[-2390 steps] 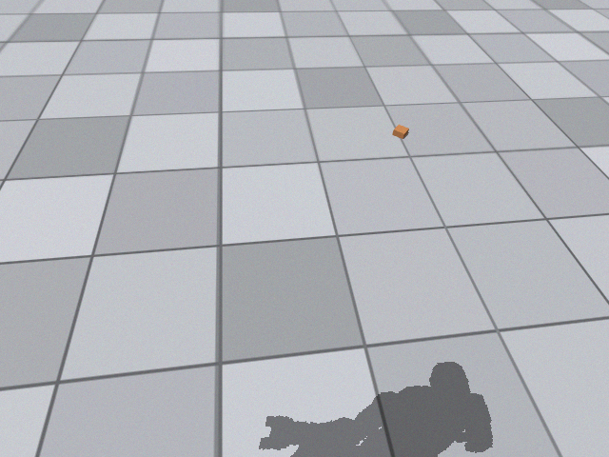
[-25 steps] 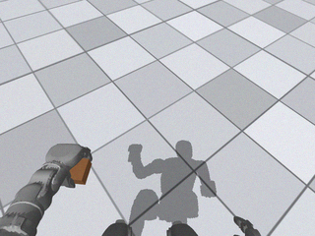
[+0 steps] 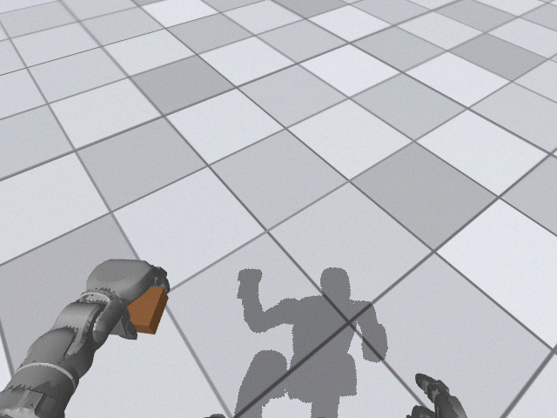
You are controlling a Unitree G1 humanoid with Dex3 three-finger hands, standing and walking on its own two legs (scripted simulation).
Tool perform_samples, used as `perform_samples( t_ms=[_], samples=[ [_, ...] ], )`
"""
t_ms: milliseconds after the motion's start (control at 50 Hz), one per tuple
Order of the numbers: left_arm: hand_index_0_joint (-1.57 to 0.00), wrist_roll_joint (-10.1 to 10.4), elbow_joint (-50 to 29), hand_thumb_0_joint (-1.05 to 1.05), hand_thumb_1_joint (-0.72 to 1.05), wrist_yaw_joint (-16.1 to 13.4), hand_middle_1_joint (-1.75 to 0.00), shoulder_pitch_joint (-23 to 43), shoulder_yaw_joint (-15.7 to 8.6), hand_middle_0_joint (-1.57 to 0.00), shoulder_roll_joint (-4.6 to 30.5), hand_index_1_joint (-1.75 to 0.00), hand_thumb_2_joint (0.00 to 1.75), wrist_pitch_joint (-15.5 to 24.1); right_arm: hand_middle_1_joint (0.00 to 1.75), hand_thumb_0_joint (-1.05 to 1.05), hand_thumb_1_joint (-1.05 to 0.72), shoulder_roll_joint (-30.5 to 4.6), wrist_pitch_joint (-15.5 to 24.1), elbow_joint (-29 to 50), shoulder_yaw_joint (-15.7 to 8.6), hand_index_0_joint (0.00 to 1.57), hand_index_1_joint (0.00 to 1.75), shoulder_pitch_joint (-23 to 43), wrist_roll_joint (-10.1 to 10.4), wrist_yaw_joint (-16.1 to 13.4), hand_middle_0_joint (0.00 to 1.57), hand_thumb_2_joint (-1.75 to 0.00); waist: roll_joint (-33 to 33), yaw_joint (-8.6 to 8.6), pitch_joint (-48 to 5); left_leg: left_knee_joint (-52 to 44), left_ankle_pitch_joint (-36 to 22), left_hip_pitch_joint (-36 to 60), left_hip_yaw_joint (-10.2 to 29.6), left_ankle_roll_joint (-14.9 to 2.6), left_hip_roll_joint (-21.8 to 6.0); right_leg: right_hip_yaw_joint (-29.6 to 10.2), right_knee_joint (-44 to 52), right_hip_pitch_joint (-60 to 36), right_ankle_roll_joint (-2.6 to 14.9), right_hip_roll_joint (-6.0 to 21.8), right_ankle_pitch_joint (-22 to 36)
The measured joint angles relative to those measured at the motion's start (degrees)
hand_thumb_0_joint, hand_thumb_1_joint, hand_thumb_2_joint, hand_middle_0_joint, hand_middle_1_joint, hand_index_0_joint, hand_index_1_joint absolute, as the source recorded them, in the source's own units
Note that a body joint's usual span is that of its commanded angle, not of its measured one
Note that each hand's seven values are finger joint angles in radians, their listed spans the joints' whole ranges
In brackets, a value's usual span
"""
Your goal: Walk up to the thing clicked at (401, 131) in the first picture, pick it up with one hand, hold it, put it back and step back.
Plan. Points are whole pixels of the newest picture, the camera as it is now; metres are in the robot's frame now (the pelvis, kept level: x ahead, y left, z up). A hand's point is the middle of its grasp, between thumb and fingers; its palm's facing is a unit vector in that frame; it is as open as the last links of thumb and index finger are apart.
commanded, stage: hold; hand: left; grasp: from above
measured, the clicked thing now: (140, 308) +0.30 +0.22 -0.08
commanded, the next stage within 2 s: crouch in 1.52 s
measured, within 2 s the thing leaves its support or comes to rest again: neither
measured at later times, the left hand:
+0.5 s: hand (126, 309) +0.28 +0.22 -0.03, palm faces -0.46 +0.00 -0.89, open 9.2 cm
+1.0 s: hand (124, 307) +0.28 +0.21 -0.01, palm faces -0.46 -0.01 -0.89, open 9.2 cm
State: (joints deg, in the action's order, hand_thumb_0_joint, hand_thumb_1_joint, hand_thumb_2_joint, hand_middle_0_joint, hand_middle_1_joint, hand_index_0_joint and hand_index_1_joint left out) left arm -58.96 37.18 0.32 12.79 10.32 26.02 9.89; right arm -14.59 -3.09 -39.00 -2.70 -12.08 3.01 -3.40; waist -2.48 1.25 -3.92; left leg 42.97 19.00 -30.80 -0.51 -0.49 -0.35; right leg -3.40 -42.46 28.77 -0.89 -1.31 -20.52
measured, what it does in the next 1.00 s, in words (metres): stands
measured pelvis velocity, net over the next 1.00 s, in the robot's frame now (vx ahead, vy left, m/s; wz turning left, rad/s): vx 0.00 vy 0.00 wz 0.00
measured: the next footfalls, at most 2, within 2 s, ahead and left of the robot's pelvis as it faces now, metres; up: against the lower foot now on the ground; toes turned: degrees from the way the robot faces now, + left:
none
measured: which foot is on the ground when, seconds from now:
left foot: down 0.00-1.00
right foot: down 0.00-1.00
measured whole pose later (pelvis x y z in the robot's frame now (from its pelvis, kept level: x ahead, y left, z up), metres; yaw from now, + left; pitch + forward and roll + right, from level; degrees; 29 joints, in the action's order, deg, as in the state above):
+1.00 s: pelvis +0.00 +0.00 +0.02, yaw +0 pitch +2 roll +0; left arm -56.2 29.6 4.8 9.6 11.1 26.7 10.4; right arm -14.7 -4.2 -38.6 -1.3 -9.1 3.5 -5.4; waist -3.3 -0.4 -0.7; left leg 32.5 14.1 -20.0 -1.0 -0.3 -0.1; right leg -3.9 -33.3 18.7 -0.7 -0.9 -16.2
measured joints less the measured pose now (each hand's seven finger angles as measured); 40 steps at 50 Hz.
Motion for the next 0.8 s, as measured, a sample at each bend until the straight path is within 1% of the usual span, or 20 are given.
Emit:
perform_samples(
  t_ms=[200, 340, 620, 800],
  samples=[
    [-0.86, 0.61, -2.57, -0.02, 0.10, 1.35, -0.31, -1.06, 0.17, -0.79, 0.27, -0.31, 0.38, 0.24, 0.30, 0.01, -0.91, -0.05, -0.01, 0.21, 0.28, 0.20, 0.30, 0.77, 0.09, -0.32, 0.20, -0.90, -0.23, -0.68, 0.57, -1.91, -0.86, 2.22, -0.14, -0.01, 0.15, -0.15, 1.52, -2.01, 0.00, 0.19, 0.68],
    [-0.86, 1.04, -3.63, -0.02, 0.10, 2.26, -0.33, -1.44, 0.38, -0.79, 0.31, -0.31, 0.38, 0.26, 0.30, 0.01, -0.91, -0.06, -0.16, 0.37, 0.63, 0.20, 0.30, 1.42, 0.17, -0.58, 0.20, -0.90, -0.25, -0.85, 1.01, -3.24, -1.53, 3.78, -0.22, 0.00, 0.21, -0.24, 2.66, -3.46, 0.02, 0.27, 1.27],
    [-0.85, 1.84, -5.42, -0.02, 0.10, 3.38, -0.34, -2.23, 0.70, -0.79, 0.53, -0.32, 0.38, 0.29, 0.30, 0.01, -0.90, -0.16, -0.42, 0.50, 1.03, 0.20, 0.30, 2.13, 0.32, -1.19, 0.20, -0.90, -0.49, -1.16, 2.12, -6.24, -3.05, 6.82, -0.38, 0.07, 0.21, -0.43, 5.30, -6.25, 0.10, 0.33, 2.69],
    [-0.86, 2.20, -6.37, -0.02, 0.10, 3.58, -0.34, -2.70, 0.78, -0.79, 0.51, -0.32, 0.38, 0.35, 0.30, 0.01, -0.90, -0.17, -0.66, 0.49, 1.24, 0.20, 0.30, 2.46, 0.41, -1.54, 0.20, -0.90, -0.68, -1.37, 2.72, -8.28, -3.99, 8.77, -0.43, 0.11, 0.20, -0.49, 7.20, -8.10, 0.16, 0.36, 3.58]
  ],
)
